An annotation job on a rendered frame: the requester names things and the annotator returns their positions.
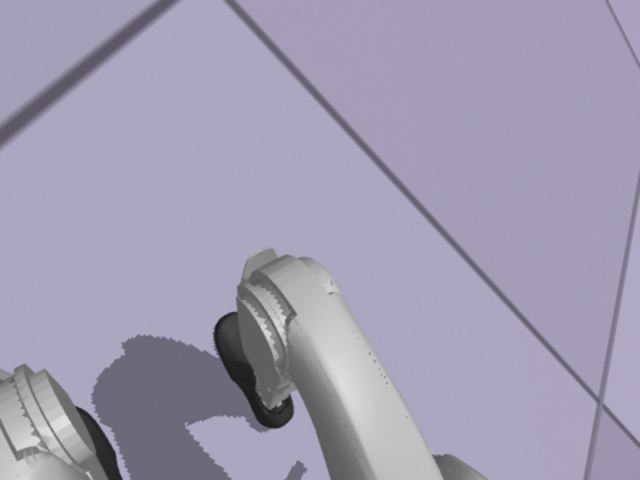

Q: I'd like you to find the left robot foot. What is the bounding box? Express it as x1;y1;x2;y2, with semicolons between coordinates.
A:
75;406;123;480

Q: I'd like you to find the right robot foot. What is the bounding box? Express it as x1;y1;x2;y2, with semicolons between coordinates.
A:
214;312;294;429

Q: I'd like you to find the right robot hand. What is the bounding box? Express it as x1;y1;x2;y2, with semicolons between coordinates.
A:
429;448;489;480

